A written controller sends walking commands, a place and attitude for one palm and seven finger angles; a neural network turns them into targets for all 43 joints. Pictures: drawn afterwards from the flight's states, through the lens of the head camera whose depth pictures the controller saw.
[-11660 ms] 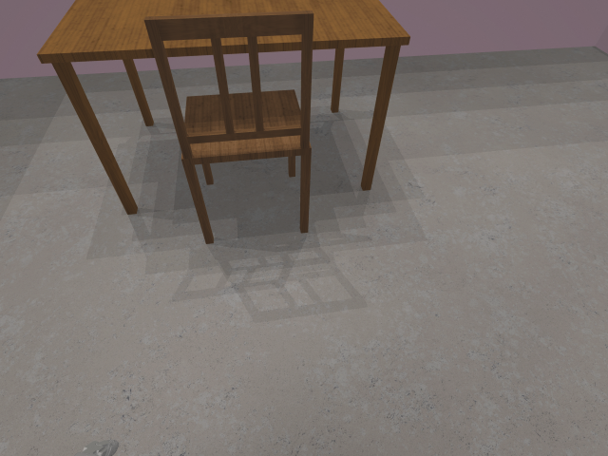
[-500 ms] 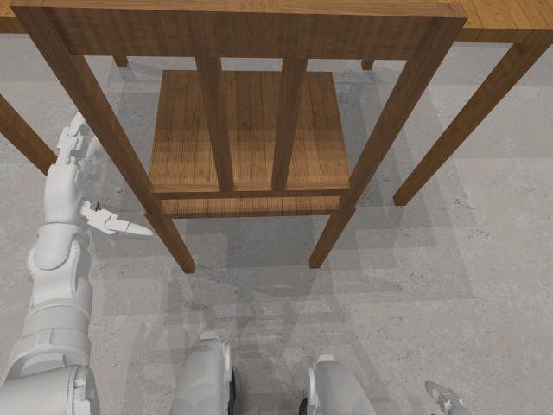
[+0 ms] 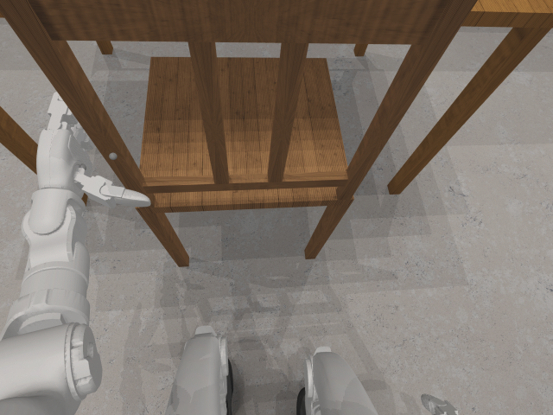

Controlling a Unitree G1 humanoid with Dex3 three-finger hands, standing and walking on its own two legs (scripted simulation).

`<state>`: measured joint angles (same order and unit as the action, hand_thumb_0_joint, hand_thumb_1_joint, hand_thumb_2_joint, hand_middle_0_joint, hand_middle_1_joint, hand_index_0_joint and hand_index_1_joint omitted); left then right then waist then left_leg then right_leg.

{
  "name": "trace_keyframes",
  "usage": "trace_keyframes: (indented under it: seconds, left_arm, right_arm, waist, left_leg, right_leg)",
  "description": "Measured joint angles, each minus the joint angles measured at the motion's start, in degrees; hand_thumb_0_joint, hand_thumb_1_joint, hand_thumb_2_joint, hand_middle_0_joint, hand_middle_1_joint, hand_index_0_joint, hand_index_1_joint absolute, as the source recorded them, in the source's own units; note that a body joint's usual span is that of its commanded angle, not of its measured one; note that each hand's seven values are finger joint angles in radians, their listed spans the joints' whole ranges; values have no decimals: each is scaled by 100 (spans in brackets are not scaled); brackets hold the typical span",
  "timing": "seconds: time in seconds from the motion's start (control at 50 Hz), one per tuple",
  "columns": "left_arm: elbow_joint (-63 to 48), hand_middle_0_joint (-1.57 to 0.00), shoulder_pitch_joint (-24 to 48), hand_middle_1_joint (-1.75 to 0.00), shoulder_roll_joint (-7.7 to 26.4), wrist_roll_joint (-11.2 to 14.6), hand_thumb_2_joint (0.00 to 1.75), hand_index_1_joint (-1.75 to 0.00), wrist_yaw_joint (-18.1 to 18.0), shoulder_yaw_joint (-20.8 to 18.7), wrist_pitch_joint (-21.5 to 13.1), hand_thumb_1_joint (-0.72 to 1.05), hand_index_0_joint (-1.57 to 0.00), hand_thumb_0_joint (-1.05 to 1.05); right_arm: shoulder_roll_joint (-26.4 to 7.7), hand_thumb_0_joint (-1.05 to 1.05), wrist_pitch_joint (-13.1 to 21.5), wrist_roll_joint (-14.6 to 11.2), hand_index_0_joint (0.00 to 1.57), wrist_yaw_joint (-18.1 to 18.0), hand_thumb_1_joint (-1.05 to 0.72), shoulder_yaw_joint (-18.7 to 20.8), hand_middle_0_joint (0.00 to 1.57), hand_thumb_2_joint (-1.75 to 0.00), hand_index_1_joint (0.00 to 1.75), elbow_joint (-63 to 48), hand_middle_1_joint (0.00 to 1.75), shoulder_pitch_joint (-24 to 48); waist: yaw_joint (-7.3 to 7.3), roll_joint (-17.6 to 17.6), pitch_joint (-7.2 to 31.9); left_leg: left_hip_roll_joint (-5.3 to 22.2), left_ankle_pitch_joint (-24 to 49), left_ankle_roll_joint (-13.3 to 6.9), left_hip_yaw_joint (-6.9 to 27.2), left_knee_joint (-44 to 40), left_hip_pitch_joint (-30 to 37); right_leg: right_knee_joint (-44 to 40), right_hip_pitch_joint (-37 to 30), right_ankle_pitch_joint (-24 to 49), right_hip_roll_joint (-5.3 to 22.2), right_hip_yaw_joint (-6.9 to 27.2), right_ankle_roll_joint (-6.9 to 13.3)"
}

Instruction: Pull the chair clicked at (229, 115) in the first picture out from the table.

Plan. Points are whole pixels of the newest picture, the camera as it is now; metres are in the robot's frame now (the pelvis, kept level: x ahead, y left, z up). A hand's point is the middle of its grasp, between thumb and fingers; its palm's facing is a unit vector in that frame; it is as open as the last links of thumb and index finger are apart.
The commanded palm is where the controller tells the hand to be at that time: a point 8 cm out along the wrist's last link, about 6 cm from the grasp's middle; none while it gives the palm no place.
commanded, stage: push the fingers through the gap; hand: left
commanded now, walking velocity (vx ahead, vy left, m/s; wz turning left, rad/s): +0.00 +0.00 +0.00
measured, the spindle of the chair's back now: (214, 127) +0.50 +0.09 +0.05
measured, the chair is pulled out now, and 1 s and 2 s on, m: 0.00 0.00 0.03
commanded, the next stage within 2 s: hook a spindle and tug to test in 0.30 s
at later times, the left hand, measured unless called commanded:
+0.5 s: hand (111, 160) +0.45 +0.23 +0.03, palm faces +0.08 -1.00 -0.04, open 16.9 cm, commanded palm +0.43 +0.26 +0.03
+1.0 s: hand (116, 156) +0.46 +0.22 +0.03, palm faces +0.11 -0.99 -0.05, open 11.2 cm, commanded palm +0.43 +0.25 +0.03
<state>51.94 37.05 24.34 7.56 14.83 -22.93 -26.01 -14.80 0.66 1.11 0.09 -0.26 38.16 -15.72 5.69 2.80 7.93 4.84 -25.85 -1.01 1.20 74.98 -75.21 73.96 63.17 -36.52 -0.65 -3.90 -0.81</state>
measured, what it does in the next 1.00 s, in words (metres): stands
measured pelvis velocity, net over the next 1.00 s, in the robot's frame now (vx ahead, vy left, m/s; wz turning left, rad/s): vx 0.00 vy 0.00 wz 0.00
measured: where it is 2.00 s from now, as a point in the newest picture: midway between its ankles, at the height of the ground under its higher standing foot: outside the picture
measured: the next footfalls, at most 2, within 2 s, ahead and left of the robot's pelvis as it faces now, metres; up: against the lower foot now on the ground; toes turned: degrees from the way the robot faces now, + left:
none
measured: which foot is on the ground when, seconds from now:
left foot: down 0.00-1.00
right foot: down 0.00-1.00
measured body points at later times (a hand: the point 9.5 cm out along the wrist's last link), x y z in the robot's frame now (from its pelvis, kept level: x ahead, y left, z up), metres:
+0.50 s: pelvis +0.00 +0.00 +0.00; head +0.14 +0.03 +0.43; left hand +0.44 +0.28 +0.04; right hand +0.08 -0.27 -0.11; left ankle +0.08 +0.11 -0.61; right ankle -0.01 -0.14 -0.61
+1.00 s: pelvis +0.00 +0.00 +0.00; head +0.15 +0.02 +0.43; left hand +0.44 +0.28 +0.04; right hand +0.07 -0.26 -0.12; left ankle +0.08 +0.11 -0.61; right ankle -0.01 -0.14 -0.61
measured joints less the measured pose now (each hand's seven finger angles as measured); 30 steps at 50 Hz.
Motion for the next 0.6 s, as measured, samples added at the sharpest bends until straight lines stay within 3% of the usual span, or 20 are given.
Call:
trace_keyframes:
  seconds: [0.46,0.6]
  left_arm:
    - [77,-6,-87,-8,-7,21,30,-9,-5,14,-94,-50,-6,-1]
    - [200,-11,15,-24,-17,-32,30,-25,-75,0,-111,-50,-11,-1]
  right_arm:
    - [-9,1,-114,-3,20,4,-91,-5,20,-90,30,-37,30,21]
    - [-1,1,-112,13,20,5,-91,-30,20,-90,30,-56,30,63]
  waist:
    - [15,-43,9]
    - [17,-52,1]
  left_leg:
    - [-7,13,-11,1,-60,82]
    - [-6,4,-7,12,-22,43]
  right_leg:
    - [-82,-89,31,-2,3,-14]
    - [-41,-52,15,-6,-4,-11]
